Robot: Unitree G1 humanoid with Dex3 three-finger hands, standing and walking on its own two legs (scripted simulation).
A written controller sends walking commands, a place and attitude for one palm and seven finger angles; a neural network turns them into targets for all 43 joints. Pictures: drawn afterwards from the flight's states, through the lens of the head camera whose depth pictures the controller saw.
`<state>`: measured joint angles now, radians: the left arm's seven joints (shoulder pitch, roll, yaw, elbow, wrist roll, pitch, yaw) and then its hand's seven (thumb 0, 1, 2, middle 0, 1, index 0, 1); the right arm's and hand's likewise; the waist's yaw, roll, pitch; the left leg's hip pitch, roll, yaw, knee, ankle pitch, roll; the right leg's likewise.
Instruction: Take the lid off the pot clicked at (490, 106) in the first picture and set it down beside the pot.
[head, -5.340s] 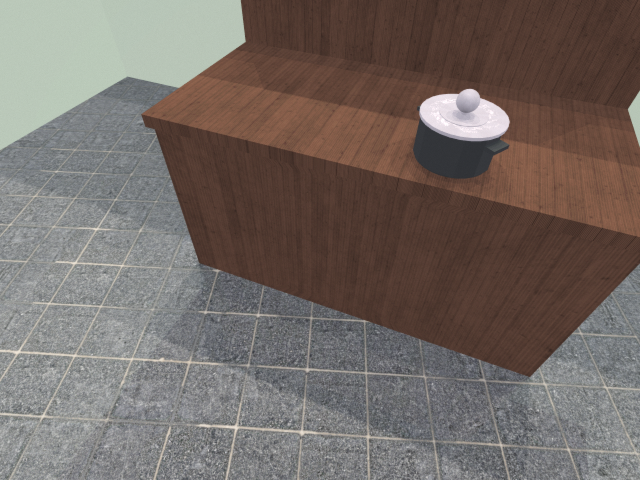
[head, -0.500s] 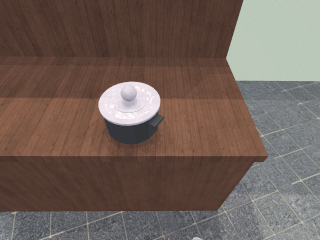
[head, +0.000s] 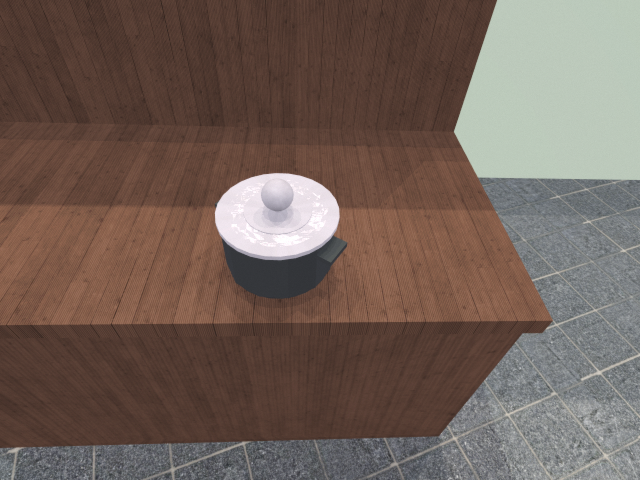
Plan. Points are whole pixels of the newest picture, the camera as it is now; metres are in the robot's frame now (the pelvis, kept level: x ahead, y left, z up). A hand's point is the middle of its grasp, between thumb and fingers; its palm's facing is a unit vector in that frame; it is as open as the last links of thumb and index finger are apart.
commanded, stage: come to a stop and stand still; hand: left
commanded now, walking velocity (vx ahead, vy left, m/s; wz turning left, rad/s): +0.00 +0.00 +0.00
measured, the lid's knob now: (277, 194) +0.51 +0.10 +0.08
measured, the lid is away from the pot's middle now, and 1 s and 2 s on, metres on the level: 0.00 0.00 0.00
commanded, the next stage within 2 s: look again from close up in 0.56 s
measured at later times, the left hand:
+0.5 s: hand out of the picture -0.02 +0.21 -0.16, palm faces +0.01 -0.98 -0.19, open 7.3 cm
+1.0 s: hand out of the picture +0.01 +0.19 -0.16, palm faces +0.01 -0.98 -0.17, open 7.3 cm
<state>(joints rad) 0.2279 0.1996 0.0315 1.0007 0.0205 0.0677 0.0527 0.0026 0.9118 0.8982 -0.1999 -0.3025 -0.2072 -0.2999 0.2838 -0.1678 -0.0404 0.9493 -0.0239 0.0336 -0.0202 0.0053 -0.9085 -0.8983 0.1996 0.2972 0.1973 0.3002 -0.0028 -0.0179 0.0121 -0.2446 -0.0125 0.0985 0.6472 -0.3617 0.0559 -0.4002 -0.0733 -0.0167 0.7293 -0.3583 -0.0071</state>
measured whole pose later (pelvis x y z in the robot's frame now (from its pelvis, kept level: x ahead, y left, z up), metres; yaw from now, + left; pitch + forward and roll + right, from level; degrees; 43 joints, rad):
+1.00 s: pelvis +0.02 +0.03 +0.02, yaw -1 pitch +0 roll +0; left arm 0.32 0.12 -0.02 1.11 0.02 0.00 0.05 0.01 0.92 0.90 -0.20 -0.30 -0.20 -0.30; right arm 0.32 -0.14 0.02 1.10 -0.01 -0.03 -0.04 0.01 -0.91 -0.90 0.20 0.30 0.20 0.30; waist 0.00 0.00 0.01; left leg -0.15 -0.08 0.12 0.39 -0.26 0.11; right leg -0.15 0.00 -0.02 0.45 -0.30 -0.01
